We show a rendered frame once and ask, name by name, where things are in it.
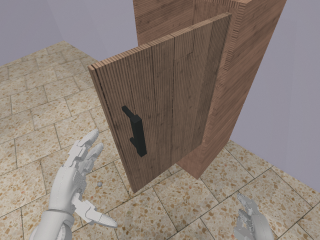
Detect robot left hand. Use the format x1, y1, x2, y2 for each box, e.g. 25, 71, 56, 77
48, 129, 118, 228

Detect robot left forearm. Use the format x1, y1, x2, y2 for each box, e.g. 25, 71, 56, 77
28, 209, 75, 240

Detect handle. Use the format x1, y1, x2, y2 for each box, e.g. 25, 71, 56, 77
121, 105, 147, 157

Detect cupboard door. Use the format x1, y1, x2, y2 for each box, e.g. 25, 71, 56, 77
87, 12, 232, 194

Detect robot right hand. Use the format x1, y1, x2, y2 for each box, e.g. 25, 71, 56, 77
234, 193, 275, 240

